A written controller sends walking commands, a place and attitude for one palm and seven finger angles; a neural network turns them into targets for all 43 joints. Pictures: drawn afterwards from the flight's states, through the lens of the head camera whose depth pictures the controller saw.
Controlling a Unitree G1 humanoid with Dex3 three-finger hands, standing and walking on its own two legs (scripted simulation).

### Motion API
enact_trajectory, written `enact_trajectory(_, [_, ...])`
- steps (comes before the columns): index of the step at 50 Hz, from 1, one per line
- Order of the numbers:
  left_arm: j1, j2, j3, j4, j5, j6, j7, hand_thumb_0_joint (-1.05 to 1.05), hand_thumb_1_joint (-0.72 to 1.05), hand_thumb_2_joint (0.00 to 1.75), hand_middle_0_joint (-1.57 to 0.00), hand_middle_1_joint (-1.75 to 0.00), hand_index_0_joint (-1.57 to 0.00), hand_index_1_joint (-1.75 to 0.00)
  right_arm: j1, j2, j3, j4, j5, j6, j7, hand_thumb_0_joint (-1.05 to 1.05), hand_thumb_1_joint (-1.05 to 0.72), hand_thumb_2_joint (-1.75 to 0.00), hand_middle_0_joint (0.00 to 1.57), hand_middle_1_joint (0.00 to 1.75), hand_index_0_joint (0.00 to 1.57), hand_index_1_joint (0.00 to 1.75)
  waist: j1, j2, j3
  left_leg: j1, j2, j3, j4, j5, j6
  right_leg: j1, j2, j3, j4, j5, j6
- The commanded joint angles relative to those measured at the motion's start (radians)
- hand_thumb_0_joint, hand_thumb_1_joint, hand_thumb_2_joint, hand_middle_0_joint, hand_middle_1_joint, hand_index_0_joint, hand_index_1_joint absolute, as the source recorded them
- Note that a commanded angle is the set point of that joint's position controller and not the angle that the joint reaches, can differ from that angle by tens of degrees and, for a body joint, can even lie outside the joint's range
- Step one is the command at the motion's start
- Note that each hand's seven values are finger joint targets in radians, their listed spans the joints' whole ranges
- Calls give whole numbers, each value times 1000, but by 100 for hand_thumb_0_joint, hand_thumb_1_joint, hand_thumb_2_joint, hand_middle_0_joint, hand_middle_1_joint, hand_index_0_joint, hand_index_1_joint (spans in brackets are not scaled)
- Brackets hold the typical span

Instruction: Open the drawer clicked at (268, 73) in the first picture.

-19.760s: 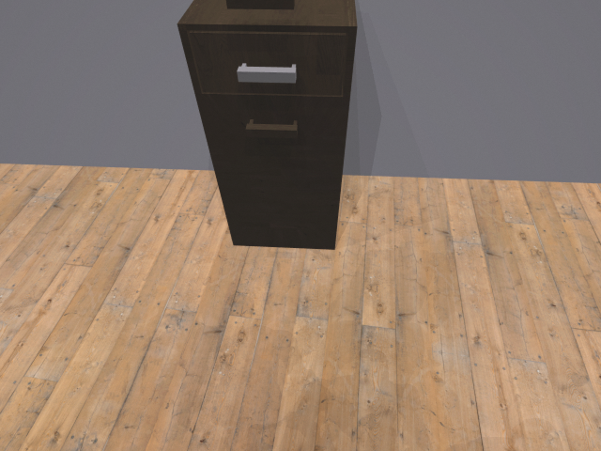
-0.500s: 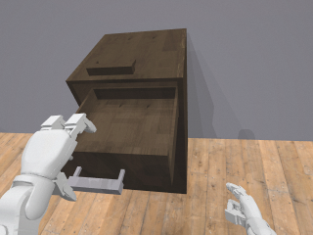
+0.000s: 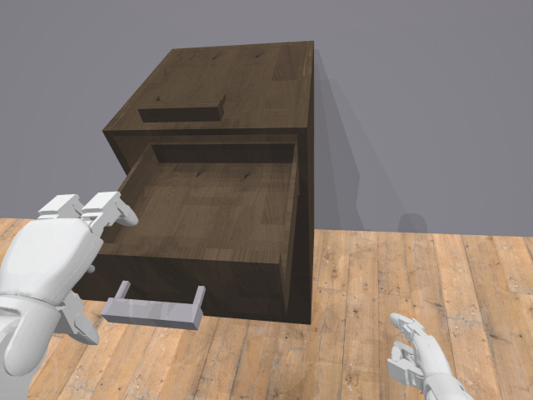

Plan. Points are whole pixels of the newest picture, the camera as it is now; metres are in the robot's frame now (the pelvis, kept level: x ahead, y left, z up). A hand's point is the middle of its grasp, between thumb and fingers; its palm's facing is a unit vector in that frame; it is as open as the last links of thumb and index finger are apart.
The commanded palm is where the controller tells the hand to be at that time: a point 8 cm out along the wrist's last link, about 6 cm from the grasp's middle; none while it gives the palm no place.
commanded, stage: draw the hand back to the body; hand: left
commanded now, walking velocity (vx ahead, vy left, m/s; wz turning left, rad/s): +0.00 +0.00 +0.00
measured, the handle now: (157, 300) +0.24 +0.22 +0.03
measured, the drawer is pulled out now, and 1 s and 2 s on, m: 0.30 0.30 0.30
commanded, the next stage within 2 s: step back with the hand held close in 1.32 s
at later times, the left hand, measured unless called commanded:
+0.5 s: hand (89, 266) +0.20 +0.23 +0.19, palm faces +0.37 -0.80 -0.48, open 13.5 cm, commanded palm +0.15 +0.26 +0.22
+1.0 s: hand (84, 261) +0.20 +0.23 +0.20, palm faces +0.40 -0.81 -0.42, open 9.7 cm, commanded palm +0.15 +0.28 +0.22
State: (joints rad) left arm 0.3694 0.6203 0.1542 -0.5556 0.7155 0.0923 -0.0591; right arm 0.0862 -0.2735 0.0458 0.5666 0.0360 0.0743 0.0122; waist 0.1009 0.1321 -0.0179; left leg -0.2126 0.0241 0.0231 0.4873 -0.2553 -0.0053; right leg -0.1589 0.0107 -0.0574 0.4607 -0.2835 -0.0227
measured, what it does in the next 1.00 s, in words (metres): stands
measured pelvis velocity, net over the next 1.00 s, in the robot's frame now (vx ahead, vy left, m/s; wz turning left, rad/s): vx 0.02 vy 0.00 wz -0.01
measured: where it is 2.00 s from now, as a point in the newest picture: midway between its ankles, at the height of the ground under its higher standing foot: outside the picture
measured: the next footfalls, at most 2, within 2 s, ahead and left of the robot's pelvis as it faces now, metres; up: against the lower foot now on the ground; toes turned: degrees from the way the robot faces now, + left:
none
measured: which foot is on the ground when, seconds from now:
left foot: down 0.00-1.00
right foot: down 0.00-1.00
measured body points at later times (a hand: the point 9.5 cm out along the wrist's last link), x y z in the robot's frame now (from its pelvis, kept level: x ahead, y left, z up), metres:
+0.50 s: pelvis +0.01 +0.01 +0.00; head +0.00 -0.02 +0.45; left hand +0.17 +0.27 +0.22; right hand +0.22 -0.19 -0.08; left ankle +0.00 +0.12 -0.74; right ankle -0.02 -0.10 -0.74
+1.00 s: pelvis +0.02 +0.00 +0.00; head +0.01 -0.03 +0.45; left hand +0.18 +0.27 +0.22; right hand +0.21 -0.22 -0.08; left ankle +0.00 +0.12 -0.74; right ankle -0.02 -0.10 -0.74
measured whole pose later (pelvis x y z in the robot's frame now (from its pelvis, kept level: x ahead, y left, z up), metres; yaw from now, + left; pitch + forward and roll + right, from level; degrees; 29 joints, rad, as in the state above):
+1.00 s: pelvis +0.02 +0.00 +0.00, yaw +0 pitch -2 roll +0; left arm 0.54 0.35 0.34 -0.58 -0.08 -0.13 0.10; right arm 0.18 -0.22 0.01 0.63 0.02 -0.11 -0.07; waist 0.06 0.08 0.00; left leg -0.15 0.03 0.03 0.45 -0.27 -0.01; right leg -0.09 0.01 -0.05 0.41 -0.29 -0.02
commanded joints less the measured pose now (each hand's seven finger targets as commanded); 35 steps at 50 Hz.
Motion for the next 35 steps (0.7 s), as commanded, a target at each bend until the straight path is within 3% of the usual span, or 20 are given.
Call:
enact_trajectory(1, [-78, 177, 151, -155, -20, -1, 31, 0, -50, 30, -30, -120, -30, -120, -184, -84, -41, -195, 11, -54, -2, 0, -90, -90, 20, 30, 20, 30, -1, -91, -122, 71, -13, -2, -38, 222, 23, -19, -30, 27, -78, 242, 24])
enact_trajectory(2, [-47, 155, 142, -170, -36, 0, 25, 0, -50, 30, -30, -120, -30, -120, -216, -79, -37, -202, 17, -66, -2, 0, -90, -90, 20, 30, 20, 30, -2, -77, -113, 72, -11, -6, -32, 214, 23, -22, -23, 34, -79, 243, 18])
enact_trajectory(5, [-36, 157, 112, -224, -13, -15, 20, 0, -50, 30, -30, -120, -30, -120, -177, -86, -38, -209, 6, -59, -5, 0, -90, -90, 20, 30, 20, 30, -5, -91, -137, 76, -12, -7, -36, 225, 26, -27, -28, 17, -71, 243, 23])
enact_trajectory(6, [-45, 181, 134, -253, 2, -22, 28, 0, -50, 30, -30, -120, -30, -120, -173, -85, -38, -218, 5, -64, -8, 0, -90, -90, 20, 30, 20, 30, 0, -111, -159, 83, -9, -9, -30, 237, 26, -23, -35, 19, -65, 256, 24])
enact_trajectory(8, [-19, 195, 157, -274, 12, -36, 42, 0, -50, 30, -30, -120, -30, -120, -161, -81, -33, -215, -4, -71, -8, 0, -90, -90, 20, 30, 20, 30, 9, -88, -177, 85, -8, -9, -17, 245, 27, -21, -31, 18, -61, 259, 16])
enact_trajectory(11, [13, 226, 215, -278, 21, -53, 76, 0, -50, 30, -30, -120, -30, -120, -146, -79, -40, -214, -3, -63, -9, 0, -90, -90, 20, 30, 20, 30, 15, -98, -166, 89, -3, -8, -9, 253, 23, -33, -38, 18, -61, 267, 16])
enact_trajectory(12, [26, 242, 255, -270, 9, -48, 86, 0, -50, 30, -30, -120, -30, -120, -178, -76, -37, -210, 4, -72, -5, 0, -90, -90, 20, 30, 20, 30, 18, -60, -149, 81, -1, -12, -4, 248, 18, -32, -27, 32, -65, 269, 6])
enact_trajectory(16, [50, 213, 249, -203, -15, -39, 98, 0, -50, 30, -30, -120, -30, -120, -141, -78, -51, -201, 6, -52, 2, 0, -90, -90, 20, 30, 20, 30, 9, -70, -123, 68, 1, -5, -10, 255, 17, -48, -30, 10, -60, 261, 17])
enact_trajectory(17, [-128, -161, 198, -315, -672, -149, 119, 0, -47, 32, -30, -118, -30, -118, -72, -7, -48, -221, 10, -138, -27, 0, -90, -90, 20, 30, 20, 30, -98, -96, -69, 182, 16, 0, -18, 179, 35, -61, -7, 1, -84, 232, -2])
enact_trajectory(18, [71, -66, 267, -70, -682, -179, 153, 0, -43, 33, -29, -115, -29, -115, -27, -37, -48, -160, -6, -172, -48, 0, -90, -90, 20, 30, 20, 30, -81, -199, -6, 148, 41, -13, -35, 139, 30, -82, -5, -11, -78, 167, 1])
enact_trajectory(19, [119, -114, 227, -101, -697, -189, 155, 0, -40, 34, -29, -113, -29, -113, -45, -36, -45, -169, -5, -179, -51, 0, -90, -90, 20, 30, 20, 30, -72, -179, -6, 128, 36, -18, -54, 116, 25, -63, -15, -11, -80, 150, 3])
enact_trajectory(20, [126, -119, 256, -150, -752, -206, 161, 0, -36, 36, -29, -111, -29, -111, -44, -34, -50, -168, -2, -179, -63, 0, -90, -90, 20, 30, 20, 30, -63, -239, -24, 133, 35, -19, -62, 135, 26, -45, -16, -22, -99, 167, 8])
enact_trajectory(21, [46, -95, 257, -240, -764, -235, 166, 0, -32, 37, -29, -109, -29, -109, -56, -40, -51, -174, -4, -200, -71, 0, -90, -90, 20, 30, 20, 30, -64, -223, -78, 153, 33, -13, -64, 139, 29, -22, -32, -8, -96, 169, 17])
enact_trajectory(22, [49, -78, 281, -242, -772, -252, 178, 0, -29, 39, -29, -107, -29, -107, -77, -40, -51, -157, -10, -224, -79, 0, -90, -90, 20, 30, 20, 30, -55, -152, -72, 157, 28, -3, -59, 134, 28, -24, -29, 7, -97, 164, 15])
enact_trajectory(23, [33, -104, 247, -308, -772, -275, 183, 0, -26, 40, -28, -104, -28, -104, -55, -30, -44, -169, -17, -242, -82, 0, -90, -90, 20, 30, 20, 30, -49, -125, -117, 161, 21, -3, -65, 158, 30, -1, -38, 5, -94, 184, 12])
enact_trajectory(25, [61, -132, 216, -332, -773, -288, 189, 0, -18, 43, -28, -100, -28, -100, -47, -28, -42, -156, -22, -267, -83, 0, -90, -90, 20, 30, 20, 30, -45, -43, -102, 161, 21, -3, -70, 205, 27, 4, -39, 6, -91, 212, 4])
enact_trajectory(27, [42, -103, 233, -356, -769, -293, 196, 0, -12, 47, -27, -95, -27, -95, -48, -30, -39, -138, -27, -287, -85, 0, -90, -90, 20, 30, 20, 30, -39, 15, -54, 136, 22, -12, -71, 225, 19, 3, -37, 12, -100, 220, -5])
enact_trajectory(29, [38, -113, 224, -338, -771, -292, 196, 0, -5, 50, -27, -91, -27, -91, -35, -27, -37, -133, -27, -293, -82, 0, -90, -90, 20, 30, 20, 30, -42, 28, -34, 120, 23, -22, -79, 236, 13, 11, -37, 5, -93, 225, -8])
enact_trajectory(33, [72, -114, 267, -251, -783, -288, 191, 0, 9, 55, -26, -82, -26, -82, -26, -27, -47, -115, -26, -277, -84, 0, -90, -90, 20, 30, 20, 30, -40, -38, -10, 113, 27, -16, -80, 256, 11, 15, -31, -1, -100, 261, -7])
enact_trajectory(35, [91, -125, 273, -230, -793, -287, 183, 0, 17, 58, -25, -77, -25, -77, -29, -28, -52, -117, -22, -266, -80, 0, -90, -90, 20, 30, 20, 30, -38, -73, -30, 121, 31, -15, -76, 286, 13, 26, -31, -3, -90, 293, -4])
